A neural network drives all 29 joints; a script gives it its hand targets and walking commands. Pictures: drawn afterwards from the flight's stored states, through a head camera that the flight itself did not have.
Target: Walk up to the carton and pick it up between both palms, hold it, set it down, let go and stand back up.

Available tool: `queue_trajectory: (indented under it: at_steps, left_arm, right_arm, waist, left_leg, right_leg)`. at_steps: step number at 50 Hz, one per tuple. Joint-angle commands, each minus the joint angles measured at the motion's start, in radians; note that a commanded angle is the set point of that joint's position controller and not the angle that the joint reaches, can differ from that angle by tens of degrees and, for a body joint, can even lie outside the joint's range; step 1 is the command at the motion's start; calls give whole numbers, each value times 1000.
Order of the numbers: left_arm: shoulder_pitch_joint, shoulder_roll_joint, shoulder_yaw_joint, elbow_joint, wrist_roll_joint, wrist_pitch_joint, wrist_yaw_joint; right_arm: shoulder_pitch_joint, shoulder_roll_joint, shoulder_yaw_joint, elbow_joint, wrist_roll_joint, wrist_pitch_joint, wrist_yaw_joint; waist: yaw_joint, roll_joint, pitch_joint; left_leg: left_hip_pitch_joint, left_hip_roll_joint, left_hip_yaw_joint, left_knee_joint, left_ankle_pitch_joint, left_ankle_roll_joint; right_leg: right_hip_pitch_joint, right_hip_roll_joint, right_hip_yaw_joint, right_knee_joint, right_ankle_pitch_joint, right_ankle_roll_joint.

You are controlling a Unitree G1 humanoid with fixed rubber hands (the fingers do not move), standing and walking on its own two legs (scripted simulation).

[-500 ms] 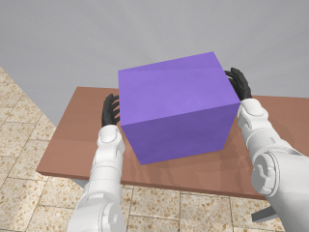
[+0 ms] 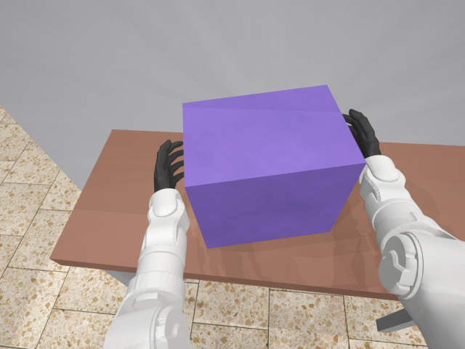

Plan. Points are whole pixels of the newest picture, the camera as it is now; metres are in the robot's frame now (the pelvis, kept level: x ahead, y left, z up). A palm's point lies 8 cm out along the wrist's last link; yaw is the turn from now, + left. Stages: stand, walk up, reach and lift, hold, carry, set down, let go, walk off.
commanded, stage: set down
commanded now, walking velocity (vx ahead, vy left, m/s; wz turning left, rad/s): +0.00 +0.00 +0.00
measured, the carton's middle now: (262, 172) +0.44 +0.05 +0.01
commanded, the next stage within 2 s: none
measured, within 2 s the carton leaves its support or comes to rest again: neither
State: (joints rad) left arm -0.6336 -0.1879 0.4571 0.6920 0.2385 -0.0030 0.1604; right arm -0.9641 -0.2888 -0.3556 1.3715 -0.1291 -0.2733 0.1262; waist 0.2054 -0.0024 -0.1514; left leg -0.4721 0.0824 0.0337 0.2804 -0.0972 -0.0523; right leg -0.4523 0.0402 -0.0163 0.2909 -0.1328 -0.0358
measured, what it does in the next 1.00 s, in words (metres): stands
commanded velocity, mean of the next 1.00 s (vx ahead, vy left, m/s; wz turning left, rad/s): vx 0.00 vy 0.00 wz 0.00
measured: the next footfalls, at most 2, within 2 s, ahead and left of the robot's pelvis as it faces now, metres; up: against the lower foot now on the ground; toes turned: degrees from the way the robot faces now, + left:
none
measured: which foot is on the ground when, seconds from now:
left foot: down 0.00-1.00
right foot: down 0.00-1.00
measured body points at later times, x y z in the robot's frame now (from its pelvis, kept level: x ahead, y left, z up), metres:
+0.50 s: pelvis +0.00 +0.00 +0.00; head +0.08 +0.00 +0.44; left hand +0.37 +0.21 +0.04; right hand +0.49 -0.13 +0.06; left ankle +0.00 +0.16 -0.74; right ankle -0.02 -0.09 -0.74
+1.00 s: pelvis +0.00 +0.00 +0.00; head +0.09 +0.00 +0.44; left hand +0.38 +0.22 +0.04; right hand +0.49 -0.13 +0.06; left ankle +0.00 +0.16 -0.74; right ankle -0.02 -0.09 -0.74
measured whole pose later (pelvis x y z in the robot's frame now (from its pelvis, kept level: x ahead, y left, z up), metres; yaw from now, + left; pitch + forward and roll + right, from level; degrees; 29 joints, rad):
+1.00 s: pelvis +0.00 +0.00 +0.00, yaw +0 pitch +17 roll +0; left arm -0.62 -0.19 0.48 0.67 0.28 -0.07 0.13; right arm -0.93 -0.27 -0.41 1.31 -0.15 -0.29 0.18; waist 0.19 -0.02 -0.14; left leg -0.48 0.08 0.04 0.29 -0.10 -0.04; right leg -0.46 0.04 -0.02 0.30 -0.14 -0.04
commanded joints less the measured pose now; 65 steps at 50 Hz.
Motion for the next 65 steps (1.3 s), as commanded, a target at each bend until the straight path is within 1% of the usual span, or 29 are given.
queue_trajectory:
  at_steps: [1,4,5,9,12,13,15,17,23,27,28,30,31,37,41,44,48,49,51,52,53,55,56,57,59,60,62,63,65]
  left_arm:
    - [-473,-269,-232,-40,15,-52,-84]
    - [-468,-263,-224,-26,15,-62,-87]
    - [-468,-264,-225,-24,18,-63,-87]
    - [-457,-264,-215,-10,21,-59,-93]
    - [-461,-264,-212,-11,27,-61,-92]
    - [-447,-268,-214,-10,33,-59,-91]
    - [-440,-267,-209,-10,34,-57,-90]
    - [-434,-267,-211,-15,38,-56,-91]
    - [-409,-267,-199,-5,46,-52,-95]
    - [-389,-267,-197,-3,51,-52,-100]
    - [-384,-261,-188,2,55,-52,-103]
    - [-377,-262,-183,1,59,-53,-106]
    - [-373,-264,-187,-1,60,-52,-108]
    - [-349,-258,-177,2,64,-47,-105]
    - [-329,-251,-181,-9,66,-42,-103]
    - [-319,-242,-174,-6,65,-43,-105]
    - [-316,-190,-165,-12,58,-47,-91]
    - [-314,-154,-152,-12,54,-51,-82]
    - [-312,-38,-131,-14,30,-58,-50]
    - [-317,23,-139,-14,-3,-63,-24]
    - [-325,65,-174,-1,-49,-63,1]
    - [-355,119,-232,12,-135,-67,46]
    - [-370,129,-256,29,-168,-67,59]
    - [-386,137,-275,38,-196,-72,68]
    - [-398,177,-284,71,-231,-91,73]
    - [-403,198,-286,76,-244,-105,73]
    - [-410,228,-285,99,-261,-126,67]
    - [-417,243,-283,90,-267,-138,65]
    - [-416,252,-291,96,-279,-151,60]
  right_arm:
    - [-489,379,135,-82,-66,-34,131]
    - [-487,382,140,-84,-70,-39,133]
    - [-480,382,136,-78,-74,-38,133]
    - [-467,382,136,-62,-71,-29,133]
    - [-454,386,118,-57,-82,-27,137]
    - [-444,384,115,-58,-84,-28,139]
    - [-447,380,114,-65,-85,-29,142]
    - [-433,381,110,-56,-86,-28,143]
    - [-419,378,103,-59,-95,-23,150]
    - [-400,382,103,-64,-98,-22,152]
    - [-393,384,102,-62,-100,-21,153]
    - [-385,383,102,-62,-106,-20,153]
    - [-383,382,102,-66,-106,-21,155]
    - [-364,365,92,-70,-109,-15,165]
    - [-350,355,97,-74,-104,-13,166]
    - [-341,340,98,-71,-101,-11,166]
    - [-338,278,97,-87,-82,-8,163]
    - [-342,243,100,-91,-70,-7,158]
    - [-354,102,104,-99,-19,-4,133]
    - [-379,25,138,-100,29,-4,116]
    - [-410,-43,186,-85,93,-2,95]
    - [-459,-119,301,-69,219,4,62]
    - [-479,-137,353,-49,273,8,55]
    - [-495,-153,387,-40,315,9,52]
    - [-516,-198,436,-33,368,4,47]
    - [-528,-226,449,-41,385,-2,44]
    - [-543,-260,461,-31,405,-11,36]
    - [-551,-278,465,-31,414,-18,34]
    - [-561,-310,474,-14,435,-30,34]
  waist:
    - [22,-138,-478]
    - [31,-151,-470]
    - [27,-145,-462]
    - [23,-154,-427]
    - [19,-142,-436]
    - [21,-130,-437]
    - [25,-135,-438]
    - [16,-123,-430]
    - [16,-139,-397]
    - [12,-128,-400]
    - [15,-130,-387]
    - [9,-137,-377]
    - [10,-129,-374]
    - [13,-128,-361]
    - [9,-121,-364]
    - [7,-122,-356]
    - [18,-108,-374]
    - [24,-113,-377]
    - [32,-112,-415]
    - [38,-113,-441]
    - [35,-108,-461]
    - [49,-100,-500]
    - [57,-93,-509]
    - [60,-86,-540]
    - [71,-94,-590]
    - [74,-100,-623]
    - [69,-109,-656]
    - [72,-108,-693]
    - [65,-111,-725]
  left_leg:
    - [189,-63,99,65,343,58]
    - [173,-63,98,60,330,61]
    - [172,-63,99,60,328,59]
    - [168,-62,100,56,321,64]
    - [178,-60,97,55,307,62]
    - [188,-60,97,60,324,59]
    - [190,-60,97,61,327,62]
    - [200,-60,95,64,334,60]
    - [181,-61,94,59,318,67]
    - [176,-64,93,64,328,68]
    - [164,-65,94,59,314,71]
    - [152,-66,94,55,313,74]
    - [154,-66,95,54,313,72]
    - [178,-61,91,59,320,73]
    - [190,-63,89,69,345,73]
    - [175,-65,87,65,337,73]
    - [177,-66,88,68,338,70]
    - [170,-67,90,69,339,73]
    - [154,-68,91,76,359,68]
    - [142,-69,88,86,382,63]
    - [133,-67,81,98,393,54]
    - [102,-64,69,124,386,44]
    - [89,-61,64,137,384,38]
    - [89,-58,62,151,392,28]
    - [77,-56,62,180,397,14]
    - [73,-56,65,191,405,7]
    - [42,-59,71,212,407,-4]
    - [29,-60,76,220,416,-10]
    - [15,-59,76,239,445,-24]
  right_leg:
    - [270,-19,-49,28,260,40]
    - [266,-18,-49,29,247,40]
    - [268,-19,-48,27,242,39]
    - [263,-19,-44,23,223,38]
    - [243,-20,-46,18,189,34]
    - [235,-17,-49,17,187,30]
    - [224,-17,-48,13,178,28]
    - [213,-15,-48,10,175,25]
    - [215,-17,-46,6,149,23]
    - [227,-20,-43,9,176,23]
    - [233,-23,-40,11,173,25]
    - [244,-24,-39,16,190,30]
    - [247,-24,-40,17,187,28]
    - [202,-18,-42,4,132,20]
    - [197,-16,-43,5,159,18]
    - [211,-18,-40,11,171,22]
    - [191,-17,-36,7,149,18]
    - [195,-15,-33,11,155,20]
    - [214,-7,-21,18,186,21]
    - [221,2,-15,24,212,22]
    - [216,13,-11,29,228,19]
    - [189,27,-1,34,223,11]
    - [174,33,0,41,223,7]
    - [159,38,-3,49,232,4]
    - [155,43,-1,69,244,6]
    - [161,47,-2,81,255,8]
    - [178,49,0,104,285,15]
    - [194,51,0,120,311,18]
    - [199,58,-5,144,381,23]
